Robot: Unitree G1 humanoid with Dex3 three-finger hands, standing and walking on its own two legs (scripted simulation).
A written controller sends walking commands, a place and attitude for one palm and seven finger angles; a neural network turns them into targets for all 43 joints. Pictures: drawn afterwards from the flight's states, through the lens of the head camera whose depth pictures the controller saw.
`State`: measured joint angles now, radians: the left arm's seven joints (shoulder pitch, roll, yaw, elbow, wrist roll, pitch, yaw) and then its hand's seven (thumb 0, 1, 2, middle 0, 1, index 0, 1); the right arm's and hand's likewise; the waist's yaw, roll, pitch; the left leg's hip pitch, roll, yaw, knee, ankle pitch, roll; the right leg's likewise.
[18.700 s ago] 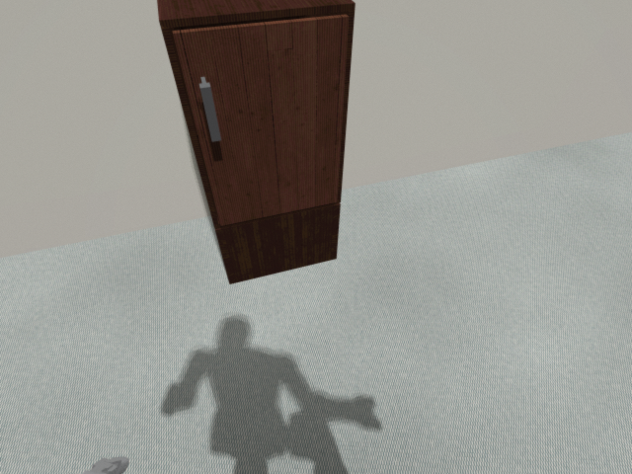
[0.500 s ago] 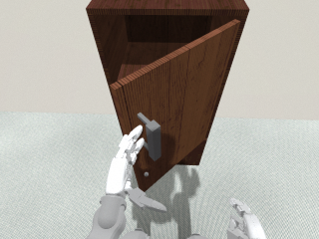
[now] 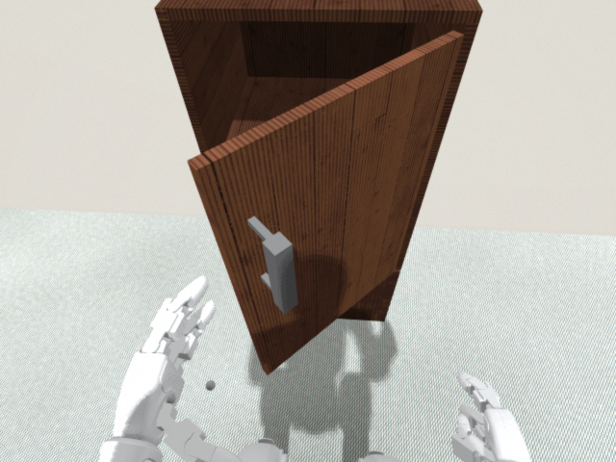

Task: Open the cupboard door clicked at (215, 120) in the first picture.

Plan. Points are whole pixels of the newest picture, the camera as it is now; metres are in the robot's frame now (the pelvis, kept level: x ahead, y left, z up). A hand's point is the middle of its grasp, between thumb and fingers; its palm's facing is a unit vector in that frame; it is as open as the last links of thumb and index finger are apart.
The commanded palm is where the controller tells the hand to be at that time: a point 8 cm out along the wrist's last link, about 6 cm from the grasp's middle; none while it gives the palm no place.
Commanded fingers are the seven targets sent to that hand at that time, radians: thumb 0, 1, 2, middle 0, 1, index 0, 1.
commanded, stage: draw the hand back to the body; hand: left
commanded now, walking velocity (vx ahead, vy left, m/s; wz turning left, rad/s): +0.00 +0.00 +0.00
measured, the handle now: (272, 265) +0.35 +0.07 +0.07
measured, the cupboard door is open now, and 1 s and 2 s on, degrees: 44 44 44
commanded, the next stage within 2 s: step back with the hand held close in 1.68 s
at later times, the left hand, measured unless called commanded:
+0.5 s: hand (150, 372) +0.20 +0.17 +0.11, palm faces -0.06 -1.00 -0.06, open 16.3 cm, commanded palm +0.17 +0.23 +0.13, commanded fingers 0.00 -0.47 0.31 -0.15 -0.30 -0.15 -0.30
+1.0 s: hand (24, 325) +0.21 +0.25 +0.18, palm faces +0.29 -0.88 -0.38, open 12.7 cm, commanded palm +0.16 +0.30 +0.20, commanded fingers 0.00 0.41 0.69 -0.18 -0.30 -0.18 -0.30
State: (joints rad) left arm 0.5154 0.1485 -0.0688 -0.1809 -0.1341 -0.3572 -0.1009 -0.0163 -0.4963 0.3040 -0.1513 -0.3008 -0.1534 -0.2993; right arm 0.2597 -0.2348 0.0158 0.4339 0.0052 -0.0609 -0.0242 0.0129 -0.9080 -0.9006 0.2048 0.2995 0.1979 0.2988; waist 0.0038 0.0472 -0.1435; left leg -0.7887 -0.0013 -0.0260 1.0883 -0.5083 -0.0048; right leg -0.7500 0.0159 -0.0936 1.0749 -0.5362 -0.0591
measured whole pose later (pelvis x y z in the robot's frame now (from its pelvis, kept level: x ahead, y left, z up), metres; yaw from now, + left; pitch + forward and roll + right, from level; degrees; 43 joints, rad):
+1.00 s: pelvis +0.02 +0.04 +0.06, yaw -1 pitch -1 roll -1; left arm 0.53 0.31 0.14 -0.41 -0.03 -0.04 0.14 -0.01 0.08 0.55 -0.18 -0.30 -0.18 -0.30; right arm 0.25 -0.22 0.08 0.56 0.01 -0.11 -0.11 0.01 -0.91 -0.90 0.21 0.30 0.20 0.30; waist 0.05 0.07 -0.04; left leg -0.28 -0.03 0.01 0.63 -0.34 0.05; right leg -0.23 0.00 -0.04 0.59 -0.34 0.00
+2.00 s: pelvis +0.00 +0.01 +0.08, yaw -2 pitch -2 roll -1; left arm 0.51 0.38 0.36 -0.39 -0.05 -0.15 0.11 0.01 0.89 0.90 -0.21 -0.30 -0.21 -0.30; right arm 0.16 -0.25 0.00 0.61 0.00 -0.04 -0.08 0.01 -0.91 -0.90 0.21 0.30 0.20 0.30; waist 0.02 0.08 0.03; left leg -0.19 0.02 0.02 0.44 -0.22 0.01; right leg -0.14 0.05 -0.04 0.36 -0.19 -0.04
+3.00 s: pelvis -0.16 +0.07 +0.07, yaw -2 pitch +4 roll -6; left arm 0.52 0.46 0.46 -0.60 -0.05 -0.22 0.18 0.01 0.89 0.90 -0.21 -0.30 -0.21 -0.30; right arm 0.17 -0.14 0.01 0.65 -0.02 -0.13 -0.05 0.01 -0.91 -0.90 0.21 0.30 0.20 0.30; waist 0.03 0.00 -0.03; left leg -0.49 0.05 0.04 0.32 0.07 0.06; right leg -0.20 0.08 -0.02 0.90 -0.55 -0.02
